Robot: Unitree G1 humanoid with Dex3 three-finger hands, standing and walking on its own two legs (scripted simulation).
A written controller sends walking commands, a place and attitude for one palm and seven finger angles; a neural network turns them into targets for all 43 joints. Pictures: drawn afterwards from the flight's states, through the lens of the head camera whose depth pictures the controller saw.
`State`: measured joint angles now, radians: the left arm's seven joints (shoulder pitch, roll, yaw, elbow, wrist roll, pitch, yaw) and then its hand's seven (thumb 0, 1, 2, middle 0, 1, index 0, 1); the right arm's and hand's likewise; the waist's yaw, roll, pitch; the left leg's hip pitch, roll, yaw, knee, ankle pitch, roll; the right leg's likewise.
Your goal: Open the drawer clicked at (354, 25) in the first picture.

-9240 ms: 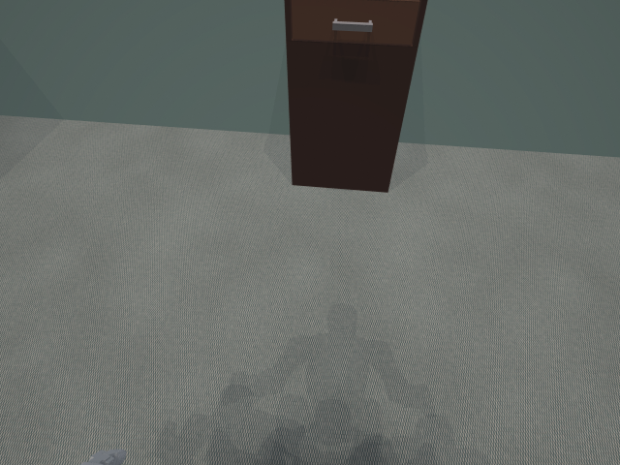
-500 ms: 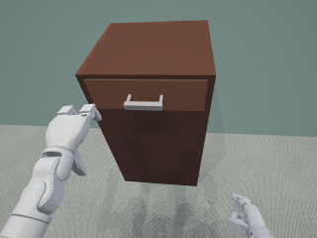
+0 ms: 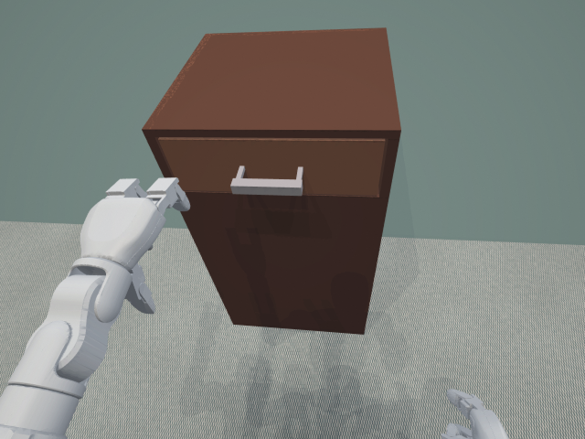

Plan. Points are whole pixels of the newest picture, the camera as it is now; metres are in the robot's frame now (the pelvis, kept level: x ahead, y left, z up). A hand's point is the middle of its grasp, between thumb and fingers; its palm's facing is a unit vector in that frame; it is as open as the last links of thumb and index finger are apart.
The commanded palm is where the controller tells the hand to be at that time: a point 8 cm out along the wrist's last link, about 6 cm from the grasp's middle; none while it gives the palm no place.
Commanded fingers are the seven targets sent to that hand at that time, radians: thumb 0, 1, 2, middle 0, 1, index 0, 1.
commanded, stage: move the hooked fingers above the handle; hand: left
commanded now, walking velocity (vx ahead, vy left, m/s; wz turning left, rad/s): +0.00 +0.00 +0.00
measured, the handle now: (268, 179) +0.57 +0.14 +0.01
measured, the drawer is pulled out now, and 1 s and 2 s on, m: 0.00 0.00 0.00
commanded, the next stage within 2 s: none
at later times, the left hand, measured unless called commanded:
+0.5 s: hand (187, 226) +0.35 +0.20 +0.11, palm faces +0.06 -0.05 -1.00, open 13.8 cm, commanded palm +0.34 +0.21 +0.16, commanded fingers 0.00 -0.50 0.30 -0.30 -1.20 -0.30 -1.20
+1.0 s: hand (219, 201) +0.43 +0.18 +0.08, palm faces +0.00 -0.04 -1.00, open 13.8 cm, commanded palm +0.41 +0.18 +0.14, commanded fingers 0.00 -0.50 0.30 -0.30 -1.20 -0.30 -1.20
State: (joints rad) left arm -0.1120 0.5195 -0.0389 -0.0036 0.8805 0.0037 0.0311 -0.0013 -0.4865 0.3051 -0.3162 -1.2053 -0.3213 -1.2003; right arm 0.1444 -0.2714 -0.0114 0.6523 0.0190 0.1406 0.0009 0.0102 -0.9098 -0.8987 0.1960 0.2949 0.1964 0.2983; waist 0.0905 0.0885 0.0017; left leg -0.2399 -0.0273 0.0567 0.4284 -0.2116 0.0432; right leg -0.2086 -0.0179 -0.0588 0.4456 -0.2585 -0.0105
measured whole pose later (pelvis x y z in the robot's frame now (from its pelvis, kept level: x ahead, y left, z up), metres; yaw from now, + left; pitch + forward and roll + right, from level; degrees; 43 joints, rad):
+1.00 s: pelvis +0.01 -0.01 -0.01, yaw -1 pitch +7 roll +1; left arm -0.56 0.42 -0.16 0.57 0.97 0.06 0.10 0.00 -0.49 0.31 -0.31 -1.21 -0.32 -1.20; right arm 0.22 -0.26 -0.03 0.68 0.04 0.14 -0.03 0.01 -0.91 -0.90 0.20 0.29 0.20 0.30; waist 0.01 0.06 -0.07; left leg -0.36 -0.01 0.07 0.50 -0.26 0.03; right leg -0.34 0.00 -0.05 0.53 -0.31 -0.03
